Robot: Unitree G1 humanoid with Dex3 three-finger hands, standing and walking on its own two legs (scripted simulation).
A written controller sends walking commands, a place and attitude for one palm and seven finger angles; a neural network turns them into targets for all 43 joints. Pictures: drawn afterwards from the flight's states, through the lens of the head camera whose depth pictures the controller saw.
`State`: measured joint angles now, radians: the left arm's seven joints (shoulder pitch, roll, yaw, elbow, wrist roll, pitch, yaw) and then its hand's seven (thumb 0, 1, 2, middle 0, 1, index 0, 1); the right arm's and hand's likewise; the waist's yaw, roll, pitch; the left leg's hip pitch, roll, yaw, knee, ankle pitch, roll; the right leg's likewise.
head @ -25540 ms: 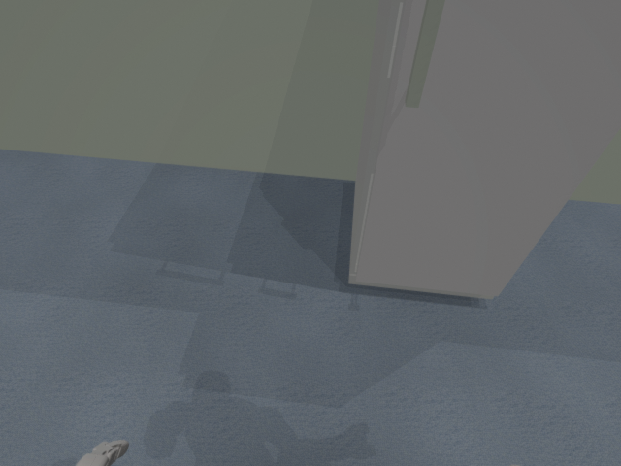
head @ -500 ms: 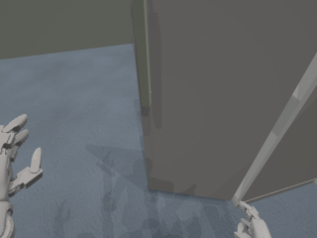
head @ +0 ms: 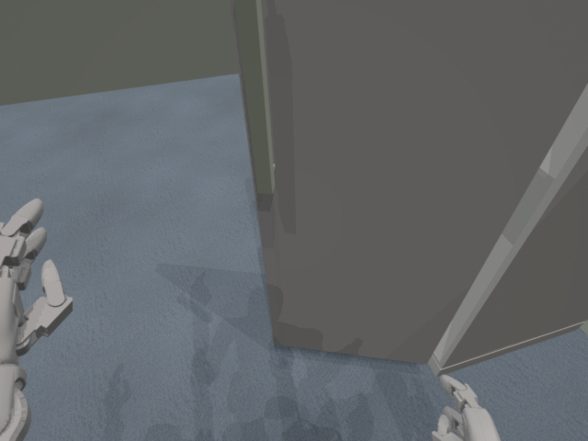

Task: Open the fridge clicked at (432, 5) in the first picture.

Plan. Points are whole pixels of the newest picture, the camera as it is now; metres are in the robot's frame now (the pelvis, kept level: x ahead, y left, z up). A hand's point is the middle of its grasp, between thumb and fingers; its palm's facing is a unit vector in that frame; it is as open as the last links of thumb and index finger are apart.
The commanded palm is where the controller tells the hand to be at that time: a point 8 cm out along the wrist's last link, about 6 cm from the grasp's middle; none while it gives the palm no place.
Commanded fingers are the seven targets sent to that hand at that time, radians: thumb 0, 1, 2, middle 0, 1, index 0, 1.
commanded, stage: step back with the hand held close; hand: left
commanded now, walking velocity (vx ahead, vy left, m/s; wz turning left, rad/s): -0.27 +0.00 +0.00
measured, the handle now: (260, 80) +0.54 +0.12 +0.26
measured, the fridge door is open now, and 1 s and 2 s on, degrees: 65 65 65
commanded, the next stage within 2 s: stop stepping back and stand still in 1.18 s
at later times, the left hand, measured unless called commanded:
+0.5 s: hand (8, 365) +0.13 +0.29 +0.16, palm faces +0.47 -0.76 -0.46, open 7.4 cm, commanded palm +0.07 +0.32 +0.17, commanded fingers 0.00 0.90 0.90 -0.20 -0.30 -0.20 -0.30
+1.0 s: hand out of the picture +0.02 +0.28 +0.16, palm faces +0.57 -0.71 -0.42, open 7.4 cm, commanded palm -0.04 +0.31 +0.17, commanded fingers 0.00 0.90 0.90 -0.20 -0.30 -0.20 -0.30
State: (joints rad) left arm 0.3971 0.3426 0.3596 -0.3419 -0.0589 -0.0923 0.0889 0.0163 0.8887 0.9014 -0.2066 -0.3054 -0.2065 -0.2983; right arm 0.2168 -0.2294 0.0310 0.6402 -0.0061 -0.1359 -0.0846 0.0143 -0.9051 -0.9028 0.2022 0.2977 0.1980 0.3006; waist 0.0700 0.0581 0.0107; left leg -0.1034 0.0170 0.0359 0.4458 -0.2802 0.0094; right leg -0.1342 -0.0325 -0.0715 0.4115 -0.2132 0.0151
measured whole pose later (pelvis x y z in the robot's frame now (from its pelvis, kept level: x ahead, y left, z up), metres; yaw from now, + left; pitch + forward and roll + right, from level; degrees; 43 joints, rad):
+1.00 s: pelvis -0.15 +0.00 -0.04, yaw +5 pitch -3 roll +1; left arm 0.43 0.39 0.47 -0.47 -0.01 -0.33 0.14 0.01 0.89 0.90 -0.21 -0.31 -0.21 -0.30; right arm 0.22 -0.24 -0.02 0.61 -0.01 -0.15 -0.06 0.01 -0.91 -0.90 0.20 0.30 0.20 0.30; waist 0.02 -0.04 0.07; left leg -0.53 -0.01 0.06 0.79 -0.46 0.03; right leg -0.51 -0.03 0.04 0.67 -0.13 0.03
